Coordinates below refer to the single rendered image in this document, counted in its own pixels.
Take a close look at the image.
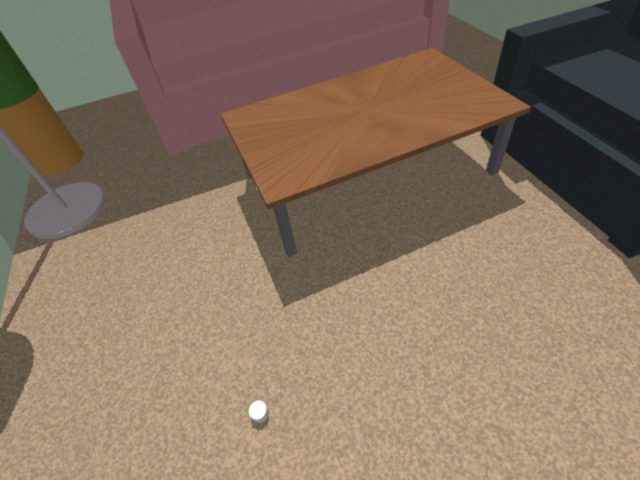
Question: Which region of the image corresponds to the potted plant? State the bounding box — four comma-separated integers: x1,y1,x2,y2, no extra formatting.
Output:
0,31,84,176

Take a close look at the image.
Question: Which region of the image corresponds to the tin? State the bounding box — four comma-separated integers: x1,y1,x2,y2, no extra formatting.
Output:
249,401,269,423

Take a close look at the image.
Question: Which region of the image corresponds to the sofa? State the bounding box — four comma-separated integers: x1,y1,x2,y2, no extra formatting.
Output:
110,0,449,156

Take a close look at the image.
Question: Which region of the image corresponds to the coffee table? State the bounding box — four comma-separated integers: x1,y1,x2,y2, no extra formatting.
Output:
221,48,531,257

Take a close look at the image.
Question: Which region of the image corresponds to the armchair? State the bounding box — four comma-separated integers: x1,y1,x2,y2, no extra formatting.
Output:
481,0,640,259

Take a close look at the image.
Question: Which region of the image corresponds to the floor lamp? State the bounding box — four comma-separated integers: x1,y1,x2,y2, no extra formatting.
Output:
0,125,106,239

